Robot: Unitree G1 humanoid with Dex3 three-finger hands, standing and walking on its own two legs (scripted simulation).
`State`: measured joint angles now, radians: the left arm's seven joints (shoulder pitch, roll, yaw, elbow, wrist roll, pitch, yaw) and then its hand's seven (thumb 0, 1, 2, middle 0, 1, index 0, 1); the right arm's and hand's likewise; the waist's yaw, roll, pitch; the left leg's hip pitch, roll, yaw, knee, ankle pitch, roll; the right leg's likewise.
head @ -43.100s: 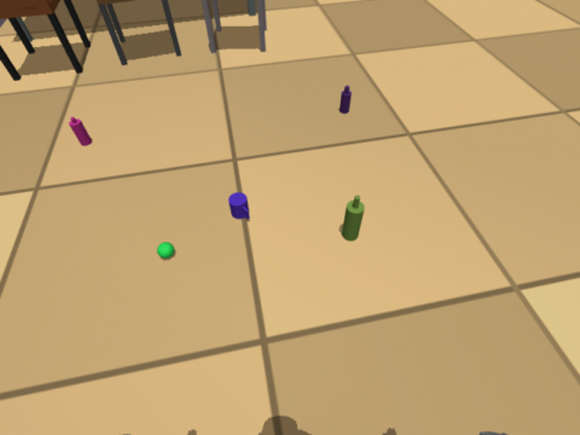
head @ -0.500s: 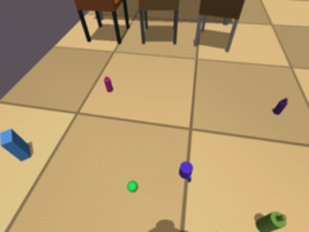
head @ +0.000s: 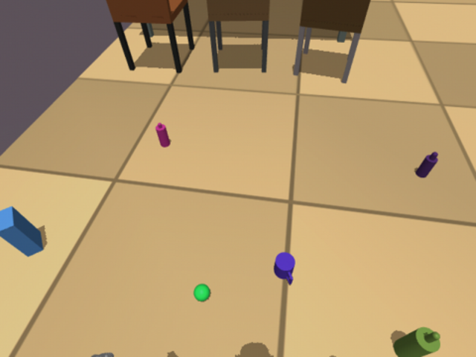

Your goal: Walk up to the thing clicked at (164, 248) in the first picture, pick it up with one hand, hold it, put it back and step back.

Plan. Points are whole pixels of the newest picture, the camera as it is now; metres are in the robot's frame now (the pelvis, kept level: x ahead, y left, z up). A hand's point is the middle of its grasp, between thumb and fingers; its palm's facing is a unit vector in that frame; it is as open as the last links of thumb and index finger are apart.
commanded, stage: stand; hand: left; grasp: from above
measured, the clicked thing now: (201, 292) +0.46 +0.19 -0.74
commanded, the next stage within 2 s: step back in 0.74 s
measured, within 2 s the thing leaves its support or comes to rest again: neither
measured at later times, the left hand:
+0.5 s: hand out of the picture +0.07 +0.24 -0.16, palm faces -0.01 -0.94 -0.34, open 7.3 cm
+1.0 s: hand out of the picture +0.09 +0.28 -0.16, palm faces -0.06 -0.92 -0.39, open 7.3 cm
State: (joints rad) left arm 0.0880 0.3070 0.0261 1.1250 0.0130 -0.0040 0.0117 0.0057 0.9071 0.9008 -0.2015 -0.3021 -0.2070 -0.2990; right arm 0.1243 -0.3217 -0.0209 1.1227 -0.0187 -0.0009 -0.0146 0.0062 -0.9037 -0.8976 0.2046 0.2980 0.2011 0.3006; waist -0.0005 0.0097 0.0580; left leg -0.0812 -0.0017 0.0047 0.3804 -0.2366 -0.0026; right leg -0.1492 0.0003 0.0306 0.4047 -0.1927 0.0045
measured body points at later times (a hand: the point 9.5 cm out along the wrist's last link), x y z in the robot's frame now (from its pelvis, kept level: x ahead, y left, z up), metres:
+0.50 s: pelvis +0.00 -0.01 +0.00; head +0.01 -0.01 +0.45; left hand +0.07 +0.29 -0.13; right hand +0.06 -0.30 -0.14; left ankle -0.02 +0.12 -0.74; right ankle +0.02 -0.12 -0.74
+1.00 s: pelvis -0.04 +0.02 -0.01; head +0.03 +0.02 +0.43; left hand +0.10 +0.33 -0.14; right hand +0.06 -0.31 -0.13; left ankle -0.06 +0.13 -0.71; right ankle +0.02 -0.12 -0.74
